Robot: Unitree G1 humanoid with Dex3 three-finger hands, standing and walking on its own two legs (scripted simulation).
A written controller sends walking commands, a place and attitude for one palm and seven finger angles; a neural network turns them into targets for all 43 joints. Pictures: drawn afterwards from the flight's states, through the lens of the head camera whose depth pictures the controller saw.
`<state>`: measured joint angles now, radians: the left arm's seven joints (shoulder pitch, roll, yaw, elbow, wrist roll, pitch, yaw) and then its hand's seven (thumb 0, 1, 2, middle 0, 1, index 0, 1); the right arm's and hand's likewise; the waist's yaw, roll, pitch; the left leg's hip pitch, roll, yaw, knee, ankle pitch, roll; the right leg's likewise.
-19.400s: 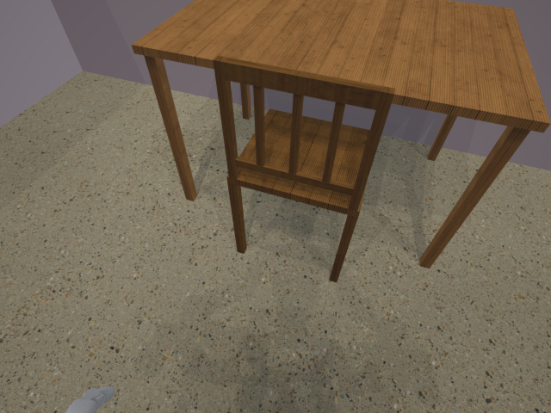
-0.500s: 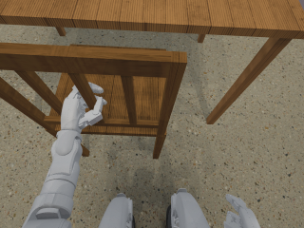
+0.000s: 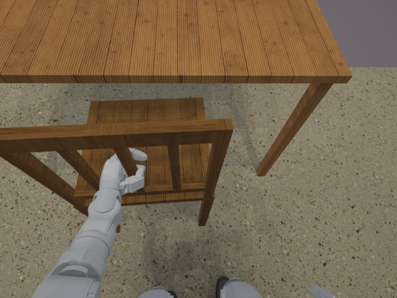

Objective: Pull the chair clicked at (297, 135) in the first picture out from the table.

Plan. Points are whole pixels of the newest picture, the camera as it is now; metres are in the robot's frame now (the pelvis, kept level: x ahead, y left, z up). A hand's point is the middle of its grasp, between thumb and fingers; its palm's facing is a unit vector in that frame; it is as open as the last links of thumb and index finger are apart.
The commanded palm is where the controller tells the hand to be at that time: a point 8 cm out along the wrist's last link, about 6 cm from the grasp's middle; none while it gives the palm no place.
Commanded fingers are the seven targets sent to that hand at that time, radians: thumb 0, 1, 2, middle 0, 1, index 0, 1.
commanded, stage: step backward, pulling the chair out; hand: left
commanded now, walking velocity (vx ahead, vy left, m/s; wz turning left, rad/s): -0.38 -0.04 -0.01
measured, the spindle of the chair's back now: (132, 170) +0.39 +0.15 -0.08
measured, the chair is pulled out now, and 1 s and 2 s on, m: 0.07 0.20 0.22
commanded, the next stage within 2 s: none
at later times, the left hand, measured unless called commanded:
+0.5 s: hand (153, 220) +0.27 +0.09 -0.07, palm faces -0.02 -0.99 -0.13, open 5.2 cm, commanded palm +0.27 +0.14 -0.06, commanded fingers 0.00 0.90 0.90 -0.50 -1.45 -0.50 -1.45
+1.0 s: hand (151, 237) +0.24 +0.09 -0.07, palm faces -0.04 -0.99 -0.17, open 5.3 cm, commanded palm +0.23 +0.14 -0.06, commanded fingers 0.00 0.90 0.90 -0.50 -1.45 -0.50 -1.45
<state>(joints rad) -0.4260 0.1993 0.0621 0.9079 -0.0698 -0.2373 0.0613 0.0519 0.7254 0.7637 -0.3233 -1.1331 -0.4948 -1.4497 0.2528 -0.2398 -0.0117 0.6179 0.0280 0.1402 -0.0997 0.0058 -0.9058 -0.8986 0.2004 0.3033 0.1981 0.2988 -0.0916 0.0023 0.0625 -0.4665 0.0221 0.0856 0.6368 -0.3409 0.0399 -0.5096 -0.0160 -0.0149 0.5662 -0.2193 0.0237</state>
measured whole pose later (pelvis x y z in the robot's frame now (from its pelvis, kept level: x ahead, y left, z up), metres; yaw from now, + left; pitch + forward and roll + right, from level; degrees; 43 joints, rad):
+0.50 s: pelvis -0.07 -0.02 +0.00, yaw +0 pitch +4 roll +0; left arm -0.41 0.13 -0.02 0.99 -0.08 -0.24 0.10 0.04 0.71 0.76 -0.30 -1.13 -0.50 -1.45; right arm 0.22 -0.27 -0.01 0.69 0.06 0.06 -0.13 0.01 -0.91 -0.90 0.20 0.30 0.20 0.30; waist -0.07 0.01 0.09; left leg -0.44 0.01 0.09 0.58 -0.22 0.03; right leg -0.49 -0.03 -0.02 0.53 -0.12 0.01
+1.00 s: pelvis -0.11 -0.02 -0.01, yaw +1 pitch +3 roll +2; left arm -0.47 0.13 -0.04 1.01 -0.05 -0.21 0.10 0.03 0.68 0.78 -0.30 -1.16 -0.50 -1.45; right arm 0.25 -0.27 0.00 0.75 0.04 -0.01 -0.11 0.01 -0.91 -0.90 0.20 0.30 0.20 0.30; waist -0.05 -0.01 0.11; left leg -0.40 -0.02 0.03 0.65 -0.29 0.01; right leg -0.56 -0.06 -0.01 0.60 -0.15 0.01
